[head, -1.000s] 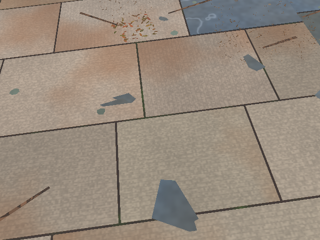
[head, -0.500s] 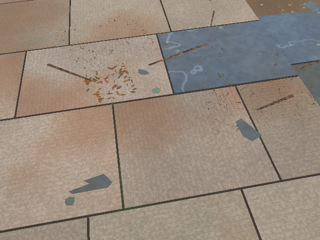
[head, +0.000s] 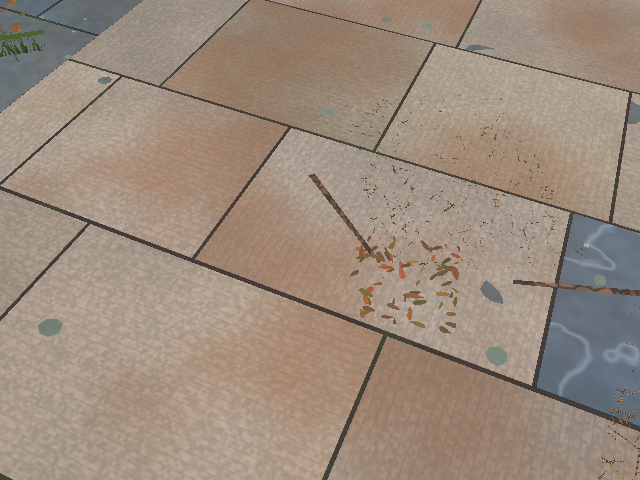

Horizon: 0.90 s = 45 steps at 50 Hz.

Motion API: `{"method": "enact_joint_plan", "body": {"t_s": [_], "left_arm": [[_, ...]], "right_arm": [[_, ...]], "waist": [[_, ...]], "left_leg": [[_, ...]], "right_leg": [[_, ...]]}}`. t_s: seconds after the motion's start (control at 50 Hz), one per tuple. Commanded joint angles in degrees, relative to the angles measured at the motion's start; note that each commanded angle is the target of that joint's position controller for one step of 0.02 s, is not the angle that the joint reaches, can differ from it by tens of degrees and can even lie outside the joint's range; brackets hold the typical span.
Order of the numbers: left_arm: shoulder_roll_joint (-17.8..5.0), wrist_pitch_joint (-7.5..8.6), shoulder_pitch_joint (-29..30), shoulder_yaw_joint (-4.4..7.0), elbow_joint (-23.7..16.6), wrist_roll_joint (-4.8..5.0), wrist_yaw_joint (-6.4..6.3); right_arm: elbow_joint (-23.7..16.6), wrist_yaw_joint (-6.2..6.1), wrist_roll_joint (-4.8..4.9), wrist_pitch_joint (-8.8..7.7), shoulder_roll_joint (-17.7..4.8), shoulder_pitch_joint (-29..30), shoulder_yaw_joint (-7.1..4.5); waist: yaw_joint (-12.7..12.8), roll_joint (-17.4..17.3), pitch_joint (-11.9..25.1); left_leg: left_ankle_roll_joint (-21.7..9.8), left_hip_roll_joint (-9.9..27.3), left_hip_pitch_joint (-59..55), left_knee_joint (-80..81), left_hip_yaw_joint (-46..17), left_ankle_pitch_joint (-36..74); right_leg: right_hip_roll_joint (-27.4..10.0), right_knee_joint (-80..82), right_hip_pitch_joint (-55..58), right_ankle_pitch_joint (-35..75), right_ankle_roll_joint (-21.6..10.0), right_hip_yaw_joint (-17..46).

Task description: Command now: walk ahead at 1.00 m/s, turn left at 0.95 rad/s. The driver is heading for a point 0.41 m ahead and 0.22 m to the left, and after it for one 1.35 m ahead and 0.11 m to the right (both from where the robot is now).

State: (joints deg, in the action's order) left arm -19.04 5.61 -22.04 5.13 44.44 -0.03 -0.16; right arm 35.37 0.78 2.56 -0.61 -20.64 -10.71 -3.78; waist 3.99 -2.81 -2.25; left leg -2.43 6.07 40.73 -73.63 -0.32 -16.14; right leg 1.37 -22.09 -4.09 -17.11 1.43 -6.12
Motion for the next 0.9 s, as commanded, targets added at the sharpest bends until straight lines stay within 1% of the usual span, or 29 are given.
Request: {"method": "enact_joint_plan", "body": {"t_s": [0.02, 0.1, 0.14, 0.18, 0.2, 0.22, 0.24, 0.26, 0.28, 0.3, 0.32, 0.34, 0.36, 0.4, 0.42, 0.5, 0.54, 0.6, 0.66, 0.68, 0.7, 0.72, 0.74, 0.76, 0.78, 0.8, 0.82, 0.84, 0.9], "left_arm": [[-3.76, 1.63, 9.52, 0.08, -4.61, 0.04, -0.05], [-7.83, 1.55, 5.25, 0.76, -2.61, -0.03, -0.36], [-10.87, 0.98, 3.35, 1.19, -2.03, -0.25, -0.43], [-14.31, -0.40, 2.85, 1.88, -2.14, -0.05, -0.98], [-15.16, -0.98, 4.58, 2.15, -3.14, 0.10, -1.08], [-14.21, -0.79, 7.80, 1.84, -4.90, 0.48, -1.10], [-4.22, 0.42, 6.23, -1.01, -5.16, -0.81, -0.60], [-0.48, 3.08, -0.48, -3.17, -10.70, 0.54, 0.03], [-7.78, 5.04, 7.94, -2.21, -12.08, 1.83, 0.36], [-7.81, 5.34, 10.75, -2.22, -12.27, 3.58, 0.21], [-6.39, 4.84, 9.57, -2.60, -10.39, 2.73, -0.36], [-5.62, 3.63, 6.86, -2.55, -8.59, 1.74, -0.57], [-5.62, 2.16, 4.17, -2.40, -7.20, 1.74, -0.25], [-3.86, -0.15, 4.63, -2.63, -6.48, 1.50, -0.21], [-2.36, -0.72, 7.08, -3.15, -7.29, 1.19, -0.29], [-0.47, -0.06, 17.60, -4.13, -9.30, 1.07, 0.63], [0.52, 0.69, 21.00, -4.24, -10.08, 1.68, 1.74], [-0.50, 1.43, 24.70, -3.68, -11.44, 2.62, 3.82], [-3.06, 1.36, 21.61, -2.29, -12.18, 2.73, 5.28], [-4.59, 0.49, 16.12, -1.52, -11.54, 2.96, 5.07], [-7.64, -0.70, 4.03, -0.02, -8.83, 3.34, 4.44], [-10.25, -1.62, -11.75, 1.27, -4.93, 3.02, 3.50], [-11.79, -2.27, -15.71, 1.10, -2.27, 2.69, 2.86], [-10.74, -1.67, -11.04, 1.05, -4.94, 1.08, 2.50], [-7.00, -1.40, -9.85, 0.67, -6.21, 0.10, 1.80], [-5.73, -0.86, -6.69, 0.08, -6.61, -0.57, 1.93], [-5.52, -0.23, -2.99, 0.02, -7.22, -0.35, 2.43], [-5.69, 0.20, 0.81, 0.08, -8.21, -0.33, 2.27], [-4.16, -0.14, 4.13, -0.35, -8.62, 1.23, 1.63]], "right_arm": [[-5.33, 1.18, -0.36, -0.39, 2.70, 0.97, 1.91], [-6.92, 3.08, -0.80, -1.54, 1.46, 10.12, 1.92], [-7.44, 3.73, -0.54, -1.95, -0.50, 11.32, 1.12], [-6.69, 3.71, 0.22, -1.59, -4.30, 5.05, -0.77], [-4.31, 3.43, 0.45, -0.97, -7.33, -5.05, -2.49], [0.14, 2.60, 0.31, -0.16, -11.14, -20.37, -4.84], [3.03, 1.41, 0.95, 0.54, -12.41, -22.51, -4.66], [-1.69, 1.61, -0.86, -1.05, -15.50, -16.21, -4.16], [-2.87, 1.38, -1.53, -2.02, -10.70, -16.41, -3.94], [-1.89, 1.24, -2.21, -3.18, -8.19, -14.50, -3.14], [-1.75, 1.40, -2.61, -4.16, -6.35, -10.09, -2.46], [-2.01, 1.31, -3.30, -4.76, -4.07, -6.24, -1.61], [-2.05, 1.11, -4.11, -4.98, -2.59, -3.90, -0.91], [0.24, 0.96, -3.20, -5.39, -0.28, -4.42, 0.05], [1.40, 0.74, -3.04, -5.85, -0.62, -5.89, 0.06], [3.81, -0.34, -3.31, -7.30, -1.16, -9.31, 0.36], [5.61, -0.70, -3.00, -7.91, -2.46, -12.25, 0.29], [8.16, -0.95, -3.01, -6.91, -2.73, -14.69, 0.43], [8.43, -2.37, -4.79, -4.77, -6.18, -13.29, -0.20], [8.11, -3.17, -5.49, -3.90, -7.47, -11.88, -0.66], [7.21, -3.61, -6.32, -3.05, -8.45, -8.59, -0.99], [5.24, -3.69, -6.00, -2.76, -9.42, -2.79, -1.29], [3.78, -2.44, -6.76, -4.23, 0.53, -7.23, 1.32], [0.29, -0.73, -1.77, -6.93, 2.10, -10.16, 3.09], [-0.96, 0.19, -0.61, -8.90, -3.11, -3.75, 2.46], [-3.05, 0.41, -0.33, -9.71, -3.19, 0.60, 2.51], [-2.95, 0.25, -1.54, -9.92, -1.93, 1.49, 2.80], [-2.30, -0.14, -2.89, -9.58, -1.52, -0.04, 2.65], [-1.72, -0.96, -3.86, -7.68, -2.34, -1.20, 2.14]], "waist": [[-4.77, 5.39, -4.84], [-1.50, 0.71, -7.83], [-2.51, 3.55, -5.50], [-8.08, 9.26, 0.12], [-13.64, 11.01, 5.33], [-21.08, 8.03, 11.16], [-16.70, -7.40, 8.42], [-7.47, -18.70, 21.27], [-12.77, -6.48, 21.21], [-10.26, 1.21, 11.78], [-6.31, 9.13, 6.84], [-3.60, 8.76, 4.69], [-1.57, 5.69, 2.76], [-1.30, 3.53, -1.06], [-2.28, 3.06, -2.79], [-7.68, 3.47, -5.47], [-9.60, 3.17, -5.66], [-10.37, 1.89, -6.93], [-6.14, -3.07, -0.39], [-2.30, -6.00, 2.74], [4.03, -7.12, 7.91], [12.41, -4.28, 12.50], [7.73, 17.87, 14.21], [3.05, 24.28, 22.23], [5.73, 11.69, 17.84], [2.59, 2.86, 10.90], [-1.04, -3.65, 5.12], [-3.98, -4.24, 3.14], [-6.92, -0.48, -1.61]], "left_leg": [[0.56, 4.82, 6.24, 6.50, -4.79, 8.13], [-1.59, 0.94, 0.73, 24.07, 2.95, 20.53], [-3.68, -4.33, -6.92, 29.05, 8.39, 19.67], [-5.81, -9.19, -15.81, 28.48, 11.32, 12.47], [-7.65, -10.78, -27.95, 27.61, 11.02, 9.31], [-10.69, -10.19, -49.67, 32.42, 6.22, 12.19], [-13.39, -3.82, -60.12, 33.31, -6.98, 11.30], [-26.83, 7.54, -72.62, 46.60, -43.04, -7.23], [-23.91, 9.28, -69.70, 58.20, -52.01, -23.68], [-20.58, 9.33, -59.28, 61.37, -47.82, -22.90], [-18.34, 8.19, -47.80, 61.21, -41.93, -15.55], [-17.04, 5.69, -40.31, 60.31, -34.79, -9.28], [-16.36, 4.17, -33.33, 60.78, -29.22, -5.45], [-14.50, 1.92, -24.26, 62.48, -19.52, 0.88], [-13.58, 0.80, -22.58, 63.38, -15.40, 4.29], [-8.02, -2.66, -22.56, 66.37, -1.35, 12.61], [-5.35, -1.09, -26.06, 69.04, 0.84, 14.64], [-1.99, 0.83, -39.57, 67.65, 4.22, 26.07], [0.99, 3.24, -52.12, 56.95, 6.79, 65.94], [1.60, 4.47, -53.67, 48.81, 7.23, 80.57], [1.87, 5.12, -51.49, 35.77, 7.08, 88.18], [1.83, 3.76, -38.76, 15.55, 7.29, 83.30], [3.64, -6.46, -11.80, -12.02, 3.95, 7.13], [4.43, -13.49, 5.78, -24.34, -5.67, -15.60], [-0.10, -9.82, 7.37, -18.18, -9.97, -7.91], [-1.64, -7.75, 6.00, -11.68, -9.88, -4.51], [-1.72, -6.46, 3.20, -6.26, -9.60, -3.47], [-0.96, -4.80, -0.40, -1.80, -10.41, -2.48], [2.77, -2.20, -4.16, 8.61, -8.61, -1.57]], "right_leg": [[-16.20, 14.15, -3.10, 14.56, -9.01, 7.95], [-13.45, 16.59, 0.30, 23.58, -5.98, -2.89], [-13.16, 11.88, 4.32, 49.89, -4.43, -6.06], [-14.72, -1.79, 8.84, 77.75, -3.93, -6.96], [-15.60, -14.27, 5.54, 84.19, -4.44, -6.40], [-13.53, -33.26, -7.06, 75.04, -3.53, -5.58], [-3.06, -57.99, -24.83, -1.12, -1.31, -3.52], [3.76, -73.68, -42.95, -17.85, -0.64, 9.23], [0.34, -68.57, -47.18, -9.21, -2.88, 15.68], [-2.24, -62.30, -46.30, -4.87, -3.83, 14.41], [-5.26, -57.13, -41.06, -1.30, -3.52, 13.98], [-7.56, -53.96, -36.38, 0.78, -2.83, 14.17], [-9.49, -52.59, -32.68, 2.00, -2.19, 13.94], [-11.82, -48.49, -30.77, 3.56, -0.92, 11.86], [-12.07, -45.96, -32.52, 7.27, -0.43, 10.94], [-9.04, -25.90, -32.03, 29.89, -0.53, 7.09], [-6.56, -18.72, -29.40, 37.81, -1.67, 5.84], [-3.55, -10.51, -33.97, 36.45, -4.09, 3.94], [2.78, -10.57, -29.98, 27.08, -6.86, -2.13], [4.50, -13.09, -25.41, 21.01, -7.87, -3.49], [4.79, -16.34, -15.07, 16.90, -9.47, -2.48], [1.96, -14.39, 4.16, 17.64, -11.86, 3.66], [-3.92, -20.29, 24.70, 8.92, -17.80, 14.68], [-15.68, -2.47, 33.91, -20.79, -28.42, 52.12], [-15.26, 7.02, 29.42, -26.71, -23.76, 56.88], [-14.24, 8.86, 19.90, -22.14, -21.24, 53.49], [-12.23, 9.82, 9.38, -15.80, -21.20, 50.27], [-9.24, 10.02, 2.49, -9.80, -21.56, 45.83], [-4.15, 11.34, -9.46, 2.35, -21.30, 35.87]]}}
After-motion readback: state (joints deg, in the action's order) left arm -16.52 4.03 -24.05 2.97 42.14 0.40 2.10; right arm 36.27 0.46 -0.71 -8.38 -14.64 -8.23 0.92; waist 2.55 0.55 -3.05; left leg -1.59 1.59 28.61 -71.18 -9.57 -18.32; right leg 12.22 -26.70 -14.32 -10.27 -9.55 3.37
